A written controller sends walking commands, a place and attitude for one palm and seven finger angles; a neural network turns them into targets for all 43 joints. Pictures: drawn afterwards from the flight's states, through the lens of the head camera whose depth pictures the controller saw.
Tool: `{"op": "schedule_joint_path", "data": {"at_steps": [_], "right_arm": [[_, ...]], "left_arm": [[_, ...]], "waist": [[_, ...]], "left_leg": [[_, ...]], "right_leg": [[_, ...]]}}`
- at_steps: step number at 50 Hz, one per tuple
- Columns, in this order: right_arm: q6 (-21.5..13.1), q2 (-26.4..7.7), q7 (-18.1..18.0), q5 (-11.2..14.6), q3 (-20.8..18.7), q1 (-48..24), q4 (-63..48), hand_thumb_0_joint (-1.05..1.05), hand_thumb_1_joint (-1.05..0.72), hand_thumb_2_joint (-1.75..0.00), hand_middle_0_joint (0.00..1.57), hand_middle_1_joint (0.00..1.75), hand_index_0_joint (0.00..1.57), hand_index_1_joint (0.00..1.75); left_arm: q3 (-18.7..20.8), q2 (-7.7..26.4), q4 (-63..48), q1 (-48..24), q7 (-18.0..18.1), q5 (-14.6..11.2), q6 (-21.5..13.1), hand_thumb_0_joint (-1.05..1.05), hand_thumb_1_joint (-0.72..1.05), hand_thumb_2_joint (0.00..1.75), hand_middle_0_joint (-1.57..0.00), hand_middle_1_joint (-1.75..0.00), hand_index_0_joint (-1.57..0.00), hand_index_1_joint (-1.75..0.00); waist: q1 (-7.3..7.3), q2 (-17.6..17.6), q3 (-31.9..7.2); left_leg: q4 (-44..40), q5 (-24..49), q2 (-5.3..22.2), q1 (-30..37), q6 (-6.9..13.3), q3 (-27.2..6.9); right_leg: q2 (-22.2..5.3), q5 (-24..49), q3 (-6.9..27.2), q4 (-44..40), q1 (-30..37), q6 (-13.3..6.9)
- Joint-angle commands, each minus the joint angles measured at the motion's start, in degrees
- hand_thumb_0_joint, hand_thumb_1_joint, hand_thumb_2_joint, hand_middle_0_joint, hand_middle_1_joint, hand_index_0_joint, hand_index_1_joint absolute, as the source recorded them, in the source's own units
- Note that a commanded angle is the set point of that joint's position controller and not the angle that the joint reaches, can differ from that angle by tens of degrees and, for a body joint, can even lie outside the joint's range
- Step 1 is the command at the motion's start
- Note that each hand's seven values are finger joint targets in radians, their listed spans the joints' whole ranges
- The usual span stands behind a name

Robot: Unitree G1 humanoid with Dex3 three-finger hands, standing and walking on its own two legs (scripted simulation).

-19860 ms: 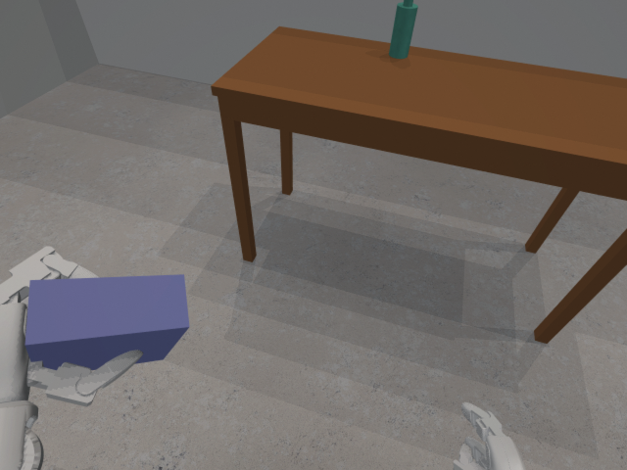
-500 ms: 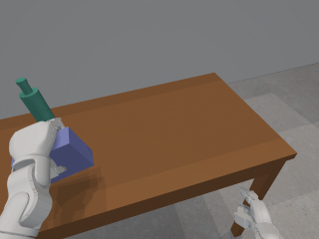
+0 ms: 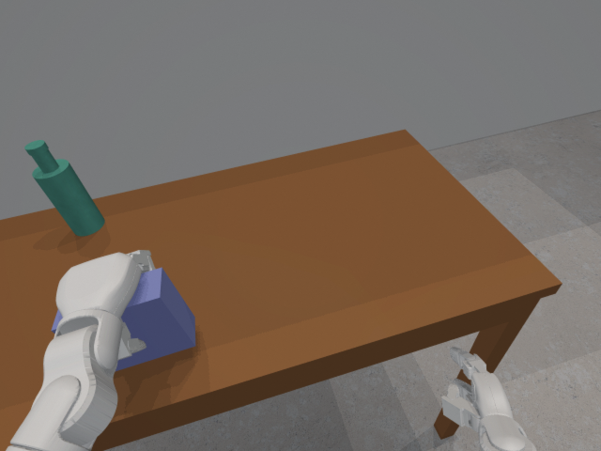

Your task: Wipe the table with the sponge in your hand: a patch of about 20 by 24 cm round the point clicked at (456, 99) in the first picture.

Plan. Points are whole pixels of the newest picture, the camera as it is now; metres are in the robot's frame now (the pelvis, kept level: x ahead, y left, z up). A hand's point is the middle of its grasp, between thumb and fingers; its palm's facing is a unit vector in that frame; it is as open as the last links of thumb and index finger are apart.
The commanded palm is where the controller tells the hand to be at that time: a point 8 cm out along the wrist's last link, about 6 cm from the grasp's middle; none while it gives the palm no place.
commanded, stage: lower the sponge onto the table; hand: left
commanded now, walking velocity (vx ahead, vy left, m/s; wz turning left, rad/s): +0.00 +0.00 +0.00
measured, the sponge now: (138, 330) +0.24 +0.27 +0.05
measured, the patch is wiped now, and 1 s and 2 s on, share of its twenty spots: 0.00 0.00 0.35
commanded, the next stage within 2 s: wipe forward along the first lane in 1.02 s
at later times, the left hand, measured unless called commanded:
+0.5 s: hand (132, 316) +0.24 +0.27 +0.08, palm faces +0.00 -0.09 -1.00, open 9.5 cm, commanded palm +0.22 +0.27 +0.15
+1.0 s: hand (128, 312) +0.25 +0.28 +0.08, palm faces +0.01 -0.08 -1.00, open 9.5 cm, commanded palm +0.22 +0.28 +0.13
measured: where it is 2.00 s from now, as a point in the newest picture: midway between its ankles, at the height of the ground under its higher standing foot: outside the picture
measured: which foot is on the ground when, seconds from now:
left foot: down 0.00-1.00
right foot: down 0.00-1.00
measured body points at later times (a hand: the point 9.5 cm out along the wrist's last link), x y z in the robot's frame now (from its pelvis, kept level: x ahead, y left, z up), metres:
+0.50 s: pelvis +0.01 +0.00 +0.00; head -0.01 -0.03 +0.45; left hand +0.23 +0.27 +0.14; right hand +0.25 -0.21 -0.08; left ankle +0.04 +0.14 -0.74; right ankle +0.00 -0.10 -0.74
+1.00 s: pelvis +0.01 +0.00 +0.00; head -0.01 -0.04 +0.45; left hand +0.24 +0.28 +0.13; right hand +0.25 -0.21 -0.08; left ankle +0.04 +0.14 -0.74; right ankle +0.00 -0.10 -0.74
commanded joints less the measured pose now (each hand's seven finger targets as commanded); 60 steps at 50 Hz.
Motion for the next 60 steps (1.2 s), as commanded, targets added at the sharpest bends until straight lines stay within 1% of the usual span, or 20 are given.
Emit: {"op": "schedule_joint_path", "data": {"at_steps": [1, 2, 5, 7, 13, 16, 22, 23, 27, 30, 32, 33, 37, 41, 42, 48, 52, 55, 57, 60], "right_arm": [[-3.96, -4.56, -0.70, -1.18, -1.79, -13.38, -11.16, 0.00, -0.90, -0.90, 0.20, 0.30, 0.20, 0.30], [-4.50, -4.62, -1.06, -1.39, -1.77, -13.91, -11.24, 0.00, -0.90, -0.90, 0.20, 0.30, 0.20, 0.30], [-5.11, -4.06, -1.24, -1.30, -2.18, -11.79, -9.87, 0.00, -0.90, -0.90, 0.20, 0.30, 0.20, 0.30], [-5.09, -4.35, -0.88, -1.15, -2.41, -12.97, -10.03, 0.00, -0.90, -0.90, 0.20, 0.30, 0.20, 0.30], [-4.31, -4.56, 0.46, -0.37, -2.31, -14.36, -10.82, 0.00, -0.90, -0.90, 0.20, 0.30, 0.20, 0.30], [-3.73, -5.22, 0.71, -0.64, -2.36, -13.77, -10.83, 0.00, -0.90, -0.90, 0.20, 0.30, 0.20, 0.30], [-4.20, -4.64, -0.29, -1.47, -2.44, -13.18, -11.00, 0.00, -0.90, -0.90, 0.20, 0.30, 0.20, 0.30], [-4.67, -3.71, -0.34, -1.43, -2.44, -12.30, -11.28, 0.00, -0.90, -0.90, 0.20, 0.30, 0.20, 0.30], [-4.12, -4.49, -0.17, -0.78, -2.56, -13.39, -9.66, 0.00, -0.90, -0.90, 0.20, 0.30, 0.20, 0.30], [-4.02, -4.64, 0.04, -0.41, -2.50, -13.70, -9.61, 0.00, -0.90, -0.90, 0.20, 0.30, 0.20, 0.30], [-3.96, -5.04, -0.21, -0.38, -2.33, -14.93, -9.74, 0.00, -0.90, -0.90, 0.20, 0.30, 0.20, 0.30], [-4.04, -4.59, -0.18, -0.36, -2.20, -14.12, -10.38, 0.00, -0.90, -0.90, 0.20, 0.30, 0.20, 0.30], [-4.05, -5.12, -0.59, -0.93, -2.30, -13.66, -9.96, 0.00, -0.90, -0.90, 0.20, 0.30, 0.20, 0.30], [-3.91, -4.88, -0.28, -0.88, -2.72, -11.76, -9.57, 0.00, -0.90, -0.90, 0.20, 0.30, 0.20, 0.30], [-3.87, -5.16, -0.35, -0.91, -2.73, -12.41, -9.64, 0.00, -0.90, -0.90, 0.20, 0.30, 0.20, 0.30], [-3.77, -5.09, -0.18, -0.72, -2.85, -11.45, -9.97, 0.00, -0.90, -0.90, 0.20, 0.30, 0.20, 0.30], [-3.52, -5.71, -0.18, -0.74, -3.05, -11.82, -9.61, 0.00, -0.90, -0.90, 0.20, 0.30, 0.20, 0.30], [-3.47, -5.35, 0.12, -0.58, -3.04, -11.09, -9.85, 0.00, -0.90, -0.90, 0.20, 0.30, 0.20, 0.30], [-3.24, -5.87, -0.08, -0.61, -3.00, -11.44, -9.40, 0.00, -0.90, -0.90, 0.20, 0.30, 0.20, 0.30], [-3.11, -5.85, -0.44, -0.51, -3.05, -10.22, -8.95, 0.00, -0.90, -0.90, 0.20, 0.30, 0.20, 0.30]], "left_arm": [[12.44, 17.42, -15.34, -16.75, 3.95, 4.49, -4.75, 0.00, 0.10, 1.30, -1.20, -1.60, -1.20, -1.60], [14.82, 19.85, -16.73, -17.58, 5.03, 4.26, -5.80, 0.00, 0.10, 1.30, -1.20, -1.60, -1.20, -1.60], [12.86, 15.37, -12.07, -17.59, 7.44, 3.79, -7.78, 0.00, 0.10, 1.30, -1.20, -1.60, -1.20, -1.60], [13.86, 15.28, -12.28, -15.14, 8.19, 2.93, -6.97, 0.00, 0.10, 1.30, -1.20, -1.60, -1.20, -1.60], [5.16, 6.21, -9.92, -8.92, 5.55, 1.49, -2.34, 0.00, 0.10, 1.30, -1.20, -1.60, -1.20, -1.60], [6.50, 9.24, -10.58, -7.65, 4.19, 2.55, -2.05, 0.00, 0.10, 1.30, -1.20, -1.60, -1.20, -1.60], [12.37, 15.81, -16.03, -14.09, 7.49, 5.70, -6.34, 0.00, 0.10, 1.30, -1.20, -1.60, -1.20, -1.60], [9.92, 12.06, -15.76, -13.57, 8.34, 5.45, -6.93, 0.00, 0.10, 1.30, -1.20, -1.60, -1.20, -1.60], [10.03, 10.63, -9.03, -12.60, 9.47, 3.74, -5.33, 0.00, 0.10, 1.30, -1.20, -1.60, -1.20, -1.60], [5.41, 6.64, -6.31, -12.83, 8.53, 3.37, -3.58, 0.00, 0.10, 1.30, -1.20, -1.60, -1.20, -1.60], [6.67, 9.02, -6.15, -12.84, 7.76, 3.57, -2.76, 0.00, 0.10, 1.30, -1.20, -1.60, -1.20, -1.60], [4.15, 6.55, -6.53, -13.14, 7.18, 3.54, -2.81, 0.00, 0.10, 1.30, -1.20, -1.60, -1.20, -1.60], [8.23, 12.15, -7.19, -15.03, 6.76, 4.94, -4.62, 0.00, 0.10, 1.30, -1.20, -1.60, -1.20, -1.60], [8.32, 9.44, -4.53, -9.85, 6.93, 3.75, -6.34, 0.00, 0.10, 1.30, -1.20, -1.60, -1.20, -1.60], [10.17, 11.18, -4.78, -9.67, 7.18, 3.46, -6.26, 0.00, 0.10, 1.30, -1.20, -1.60, -1.20, -1.60], [7.63, 8.10, -2.21, -9.43, 7.62, 3.88, -5.67, 0.00, 0.10, 1.30, -1.20, -1.60, -1.20, -1.60], [9.83, 10.58, -1.48, -7.87, 7.54, 3.89, -5.58, 0.00, 0.10, 1.30, -1.20, -1.60, -1.20, -1.60], [6.92, 6.99, -1.05, -7.17, 7.28, 3.57, -5.76, 0.00, 0.10, 1.30, -1.20, -1.60, -1.20, -1.60], [8.97, 9.71, -0.10, -8.85, 7.38, 3.72, -5.64, 0.00, 0.10, 1.30, -1.20, -1.60, -1.20, -1.60], [8.46, 9.10, 3.26, -9.69, 7.47, 3.84, -5.85, 0.00, 0.10, 1.30, -1.20, -1.60, -1.20, -1.60]], "waist": [[1.66, -2.52, -13.20], [1.95, -0.77, -12.65], [1.06, -0.78, -10.47], [2.05, 0.91, -9.67], [1.16, -2.40, -7.83], [1.21, -4.63, -8.73], [1.92, -0.03, -11.73], [1.57, -0.30, -12.38], [1.36, -1.20, -7.16], [0.63, -2.93, -6.85], [0.88, -2.46, -6.98], [0.65, -2.96, -8.43], [0.89, -1.95, -10.06], [0.88, -4.66, -8.90], [1.12, -3.83, -8.45], [0.57, -4.67, -7.44], [0.93, -4.98, -8.00], [0.30, -5.58, -7.65], [0.24, -5.74, -6.98], [-0.19, -7.87, -6.95]], "left_leg": [[-0.88, 7.77, -3.59, 7.62, 3.36, -2.68], [-1.03, 7.01, -3.56, 8.37, 3.31, -2.85], [-1.03, 8.17, -3.26, 8.85, 2.94, -2.53], [-1.67, 8.16, -3.15, 8.64, 2.76, -2.71], [-2.43, 7.79, -2.83, 5.80, 2.90, -2.02], [-2.13, 8.11, -3.10, 5.49, 3.20, -2.42], [-1.99, 8.08, -3.07, 8.59, 3.18, -2.88], [-1.25, 9.70, -3.15, 8.98, 3.30, -2.16], [-2.81, 6.50, -2.96, 7.34, 2.62, -2.46], [-3.10, 5.12, -2.97, 6.08, 2.76, -1.97], [-3.28, 4.21, -3.28, 6.03, 2.88, -2.25], [-2.90, 4.38, -3.36, 5.80, 3.22, -1.79], [-2.24, 5.13, -3.63, 7.00, 3.39, -2.18], [-1.26, 7.19, -3.39, 6.49, 3.31, -1.90], [-1.68, 6.34, -3.31, 6.62, 3.24, -2.01], [-1.23, 5.75, -3.26, 5.15, 3.39, -1.45], [-0.95, 6.13, -3.43, 5.19, 3.29, -1.76], [-0.54, 6.75, -3.27, 4.74, 3.32, -1.40], [-0.71, 5.64, -3.21, 4.60, 3.25, -1.52], [-0.10, 5.40, -3.30, 3.60, 3.41, -1.18]], "right_leg": [[0.35, 6.10, 4.92, -5.97, -0.18, -2.09], [0.81, 4.89, 6.50, -6.64, -0.61, -2.65], [0.79, 6.01, 5.14, -7.53, -2.23, -2.64], [0.97, 6.43, 6.28, -7.45, -1.61, -3.17], [0.39, 7.33, 3.13, -6.31, -1.38, -1.97], [0.25, 8.46, 3.72, -6.04, -0.50, -1.69], [1.29, 6.01, 5.55, -6.54, -0.45, -3.00], [0.98, 7.41, 3.99, -6.12, -0.49, -2.80], [1.32, 4.83, 5.06, -7.62, -2.65, -2.94], [0.69, 4.28, 3.18, -7.44, -2.78, -2.00], [0.98, 3.28, 4.44, -7.45, -2.45, -2.34], [0.65, 3.54, 2.72, -6.89, -1.88, -1.89], [0.94, 4.25, 4.60, -7.12, -1.24, -2.28], [0.74, 7.45, 3.74, -6.92, -1.76, -1.83], [1.05, 6.22, 4.83, -7.23, -1.99, -2.23], [0.75, 5.64, 3.27, -6.85, -2.87, -1.76], [0.92, 6.66, 4.58, -6.58, -2.45, -1.98], [0.66, 8.12, 3.22, -6.25, -3.03, -1.51], [0.97, 6.93, 4.36, -6.54, -3.61, -1.84], [0.74, 7.59, 3.35, -6.23, -3.95, -1.30]]}}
